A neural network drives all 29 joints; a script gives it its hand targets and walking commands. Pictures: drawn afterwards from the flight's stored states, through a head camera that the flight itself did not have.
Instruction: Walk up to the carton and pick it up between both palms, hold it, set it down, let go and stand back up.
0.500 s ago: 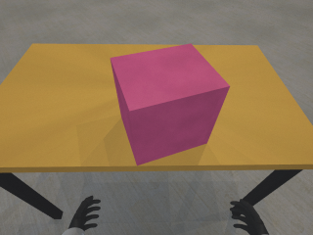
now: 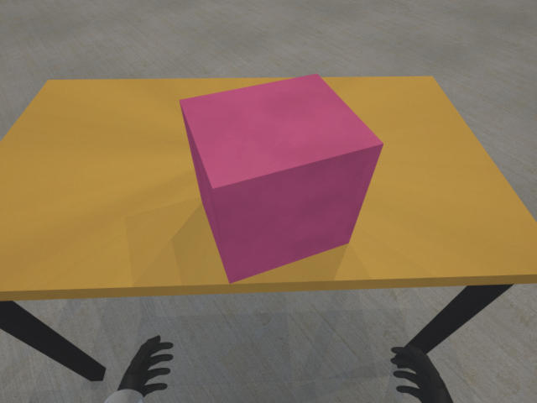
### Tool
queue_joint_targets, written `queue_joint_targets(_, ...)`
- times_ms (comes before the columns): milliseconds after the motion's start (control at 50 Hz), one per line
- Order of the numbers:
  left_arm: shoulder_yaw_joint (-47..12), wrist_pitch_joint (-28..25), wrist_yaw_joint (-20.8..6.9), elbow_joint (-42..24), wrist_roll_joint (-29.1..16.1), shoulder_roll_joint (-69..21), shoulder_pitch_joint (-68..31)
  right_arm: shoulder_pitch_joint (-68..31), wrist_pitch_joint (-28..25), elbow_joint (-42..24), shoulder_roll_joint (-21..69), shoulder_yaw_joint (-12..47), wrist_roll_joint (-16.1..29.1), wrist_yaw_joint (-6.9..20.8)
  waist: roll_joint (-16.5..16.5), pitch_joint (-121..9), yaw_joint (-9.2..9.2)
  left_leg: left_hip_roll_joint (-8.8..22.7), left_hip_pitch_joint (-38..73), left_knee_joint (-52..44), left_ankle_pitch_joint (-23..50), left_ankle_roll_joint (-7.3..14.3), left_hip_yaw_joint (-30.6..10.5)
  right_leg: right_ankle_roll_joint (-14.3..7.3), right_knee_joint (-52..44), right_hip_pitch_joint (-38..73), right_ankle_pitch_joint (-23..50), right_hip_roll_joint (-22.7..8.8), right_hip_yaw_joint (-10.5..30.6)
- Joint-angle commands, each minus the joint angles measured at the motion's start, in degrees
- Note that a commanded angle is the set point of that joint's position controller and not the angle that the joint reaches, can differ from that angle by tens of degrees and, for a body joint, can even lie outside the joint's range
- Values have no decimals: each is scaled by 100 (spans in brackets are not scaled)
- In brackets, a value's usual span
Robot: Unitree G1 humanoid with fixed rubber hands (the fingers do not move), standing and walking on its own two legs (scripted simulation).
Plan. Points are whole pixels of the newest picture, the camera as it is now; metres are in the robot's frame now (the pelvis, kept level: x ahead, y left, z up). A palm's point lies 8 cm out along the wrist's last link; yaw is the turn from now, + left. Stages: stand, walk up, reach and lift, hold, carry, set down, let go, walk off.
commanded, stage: stand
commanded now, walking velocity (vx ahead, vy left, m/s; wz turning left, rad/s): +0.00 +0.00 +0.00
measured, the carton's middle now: (273, 179) +0.44 +0.02 +0.08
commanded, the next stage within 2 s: none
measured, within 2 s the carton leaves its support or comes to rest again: neither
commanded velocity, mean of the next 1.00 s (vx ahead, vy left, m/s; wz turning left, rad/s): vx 0.00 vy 0.00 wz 0.00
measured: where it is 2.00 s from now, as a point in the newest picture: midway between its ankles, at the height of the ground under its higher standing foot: outside the picture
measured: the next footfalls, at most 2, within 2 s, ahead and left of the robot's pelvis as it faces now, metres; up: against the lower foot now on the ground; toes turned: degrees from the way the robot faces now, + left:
none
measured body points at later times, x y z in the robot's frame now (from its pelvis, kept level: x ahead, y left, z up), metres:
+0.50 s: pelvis -0.01 +0.02 -0.01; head -0.03 +0.04 +0.44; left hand +0.07 +0.27 -0.14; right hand +0.05 -0.26 -0.11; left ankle -0.02 +0.12 -0.74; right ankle +0.01 -0.12 -0.74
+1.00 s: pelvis -0.03 +0.03 -0.01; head -0.04 +0.05 +0.44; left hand +0.01 +0.29 -0.15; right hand +0.02 -0.23 -0.12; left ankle -0.02 +0.12 -0.74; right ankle +0.01 -0.12 -0.74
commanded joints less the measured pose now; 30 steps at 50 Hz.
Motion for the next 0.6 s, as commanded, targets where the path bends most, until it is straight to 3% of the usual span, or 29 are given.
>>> queue_joint_targets(0, 457, -571, 90, -19, 246, 711, 374, 291, 290, -457, -1171, -250, 71, -88, -29, -1086, 49, 413, -412, 221, 1451, 107, -386, -54, 109, 13, 1066, -552, 332)
queue_joint_targets(20, 474, -712, 68, 129, 214, 836, 436, 456, 504, -550, -1180, -270, 107, -99, -256, -966, -67, 470, -447, 227, 976, 175, -428, -50, -22, -149, 766, -670, 495)
queue_joint_targets(40, 479, -819, 56, 147, 199, 868, 270, 455, 600, -630, -1174, -261, 117, -95, -308, -932, -113, 502, -437, 233, 1062, 197, -483, -64, 15, -223, 999, -692, 563)
queue_joint_targets(100, 451, -969, 4, 313, 213, 754, 133, 584, 700, -680, -1088, -215, 117, -111, -149, -792, -175, 494, -606, 215, 795, 187, -545, -70, -59, -354, 781, -683, 542)
queue_joint_targets(360, 393, -1039, -79, 1005, 236, 902, 401, 1267, 809, -765, -1338, -211, 106, -164, 191, -426, -138, 477, -1139, -67, 443, 213, -671, -47, 3, -220, 426, -617, 412)
queue_joint_targets(580, 284, -967, -52, 1393, 208, 934, 651, 1563, 884, -710, -1387, -137, 129, -190, 134, -111, -88, 478, -1525, -410, -335, 248, -827, 27, 56, -331, -117, -572, 372)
